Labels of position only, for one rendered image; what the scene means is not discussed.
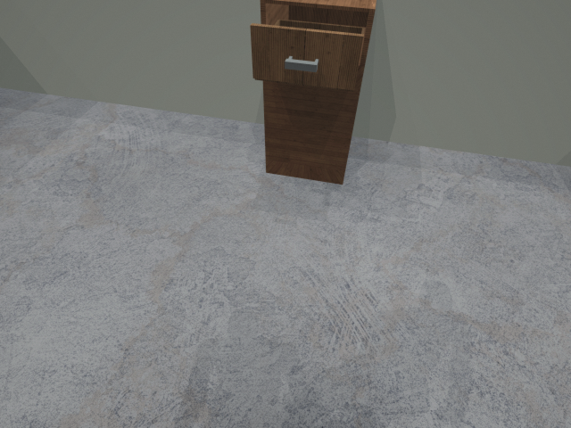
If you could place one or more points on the cabinet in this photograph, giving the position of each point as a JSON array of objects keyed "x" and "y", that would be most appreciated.
[{"x": 308, "y": 130}]

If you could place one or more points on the drawer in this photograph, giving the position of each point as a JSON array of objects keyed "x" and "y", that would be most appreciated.
[{"x": 337, "y": 47}]

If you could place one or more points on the handle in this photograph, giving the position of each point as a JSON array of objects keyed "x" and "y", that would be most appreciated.
[{"x": 292, "y": 64}]

